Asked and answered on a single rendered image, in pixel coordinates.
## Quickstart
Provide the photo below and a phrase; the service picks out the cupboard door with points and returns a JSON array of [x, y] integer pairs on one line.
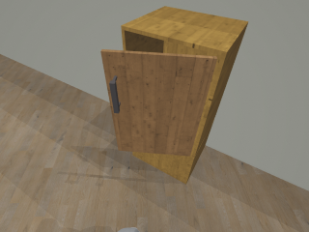
[[162, 98]]

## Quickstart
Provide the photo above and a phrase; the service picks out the handle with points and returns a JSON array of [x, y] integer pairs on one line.
[[114, 95]]

